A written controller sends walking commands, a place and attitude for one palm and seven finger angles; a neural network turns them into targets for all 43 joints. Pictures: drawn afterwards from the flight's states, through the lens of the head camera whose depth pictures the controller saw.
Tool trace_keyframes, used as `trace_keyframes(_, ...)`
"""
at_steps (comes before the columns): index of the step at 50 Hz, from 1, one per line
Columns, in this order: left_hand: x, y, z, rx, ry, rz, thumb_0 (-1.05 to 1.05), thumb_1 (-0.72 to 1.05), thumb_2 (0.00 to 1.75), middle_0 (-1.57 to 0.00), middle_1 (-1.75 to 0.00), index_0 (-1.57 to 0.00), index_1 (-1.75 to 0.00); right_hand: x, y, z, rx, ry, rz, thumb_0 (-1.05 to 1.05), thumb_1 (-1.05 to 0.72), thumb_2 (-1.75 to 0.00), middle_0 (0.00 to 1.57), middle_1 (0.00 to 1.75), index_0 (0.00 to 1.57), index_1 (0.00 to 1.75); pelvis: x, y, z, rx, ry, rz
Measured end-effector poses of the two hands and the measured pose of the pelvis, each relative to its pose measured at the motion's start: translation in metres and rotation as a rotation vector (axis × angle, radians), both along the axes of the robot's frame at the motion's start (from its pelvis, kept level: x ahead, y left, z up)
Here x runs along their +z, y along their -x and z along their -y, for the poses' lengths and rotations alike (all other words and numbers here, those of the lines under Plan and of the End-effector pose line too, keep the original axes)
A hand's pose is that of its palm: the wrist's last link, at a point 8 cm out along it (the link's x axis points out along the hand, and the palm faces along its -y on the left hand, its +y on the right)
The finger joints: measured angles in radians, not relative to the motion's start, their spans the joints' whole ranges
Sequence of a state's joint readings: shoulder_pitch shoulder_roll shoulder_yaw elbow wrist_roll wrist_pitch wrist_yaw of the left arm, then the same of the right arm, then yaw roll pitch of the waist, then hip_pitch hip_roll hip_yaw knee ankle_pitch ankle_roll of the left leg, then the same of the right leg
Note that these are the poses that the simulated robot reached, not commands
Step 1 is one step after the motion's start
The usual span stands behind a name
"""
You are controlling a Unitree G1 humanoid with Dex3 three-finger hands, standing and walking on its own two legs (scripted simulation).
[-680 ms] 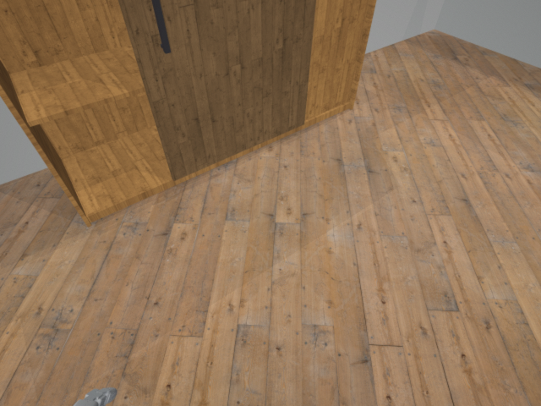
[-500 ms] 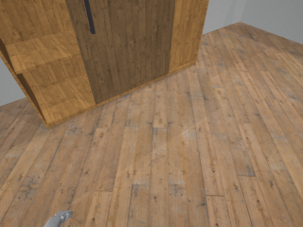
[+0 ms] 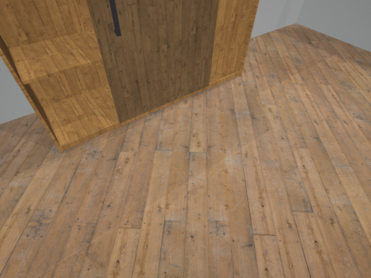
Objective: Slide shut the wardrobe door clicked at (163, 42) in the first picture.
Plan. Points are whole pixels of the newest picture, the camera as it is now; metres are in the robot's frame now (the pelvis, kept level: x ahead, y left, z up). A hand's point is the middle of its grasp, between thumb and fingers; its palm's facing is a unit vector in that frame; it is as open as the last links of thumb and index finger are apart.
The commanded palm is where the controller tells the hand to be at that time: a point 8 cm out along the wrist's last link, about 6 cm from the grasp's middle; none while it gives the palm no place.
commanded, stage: stand and wait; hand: right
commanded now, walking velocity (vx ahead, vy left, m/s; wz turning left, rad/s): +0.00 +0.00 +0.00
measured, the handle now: (110, 1) +1.31 +0.46 +0.10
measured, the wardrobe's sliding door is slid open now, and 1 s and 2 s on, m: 0.43 0.43 0.43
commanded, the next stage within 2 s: look at it before walking up in 0.24 s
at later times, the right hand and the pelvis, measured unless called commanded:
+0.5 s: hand out of the picture +0.08 -0.23 -0.15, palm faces -0.03 +0.94 -0.33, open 7.4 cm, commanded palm none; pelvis +0.00 +0.01 +0.00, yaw +0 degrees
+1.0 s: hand out of the picture +0.07 -0.24 -0.16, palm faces -0.02 +0.94 -0.33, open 7.4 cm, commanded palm none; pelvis +0.00 +0.00 +0.00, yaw +0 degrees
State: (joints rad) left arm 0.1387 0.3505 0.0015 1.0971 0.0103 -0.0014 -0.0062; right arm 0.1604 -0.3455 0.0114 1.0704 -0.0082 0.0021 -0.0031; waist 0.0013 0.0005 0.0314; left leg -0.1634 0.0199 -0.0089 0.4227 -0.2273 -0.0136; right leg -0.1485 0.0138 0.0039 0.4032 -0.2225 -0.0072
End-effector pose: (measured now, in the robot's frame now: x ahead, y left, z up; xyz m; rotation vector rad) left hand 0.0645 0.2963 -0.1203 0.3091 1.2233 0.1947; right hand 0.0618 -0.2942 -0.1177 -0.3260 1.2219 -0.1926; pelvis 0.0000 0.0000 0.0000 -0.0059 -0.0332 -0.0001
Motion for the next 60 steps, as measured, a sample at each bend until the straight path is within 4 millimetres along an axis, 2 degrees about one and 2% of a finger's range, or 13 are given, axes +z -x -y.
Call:
trace_keyframes(6,-0.001,0.004,-0.002,0.005,0.006,-0.003,0.01,0.90,0.90,-0.20,-0.30,-0.20,-0.30,0.002,-0.004,-0.005,0.006,0.000,0.015,0.01,-0.91,-0.89,0.20,0.30,0.21,0.30,0.000,0.001,-0.004,0.001,0.000,0.002)
trace_keyframes(19,0.001,-0.001,-0.003,-0.001,0.011,0.019,0.01,0.90,0.90,-0.20,-0.30,-0.20,-0.30,0.002,-0.014,-0.014,0.020,-0.016,0.048,0.01,-0.91,-0.89,0.20,0.30,0.21,0.30,0.001,0.003,-0.008,0.002,-0.001,0.001)
trace_keyframes(49,0.004,-0.006,0.003,-0.010,0.006,0.009,0.01,0.90,0.90,-0.20,-0.30,-0.20,-0.30,-0.001,0.001,-0.005,-0.003,-0.015,0.007,0.01,-0.91,-0.89,0.20,0.30,0.21,0.30,0.003,0.001,-0.002,-0.003,-0.004,0.002)
trace_keyframes(54,-0.002,-0.002,0.013,-0.002,0.023,-0.003,0.01,0.90,0.90,-0.20,-0.30,-0.20,-0.30,-0.008,0.007,-0.012,-0.016,-0.032,-0.015,0.01,-0.91,-0.89,0.20,0.30,0.20,0.30,0.000,-0.005,-0.001,0.008,-0.006,-0.002)
trace_keyframes(60,-0.020,0.016,0.037,0.040,0.077,-0.062,0.01,0.90,0.90,-0.20,-0.30,-0.20,-0.30,-0.030,0.027,-0.034,-0.041,-0.114,-0.101,0.01,-0.91,-0.89,0.20,0.30,0.20,0.30,-0.009,-0.028,0.003,0.028,-0.015,-0.015)
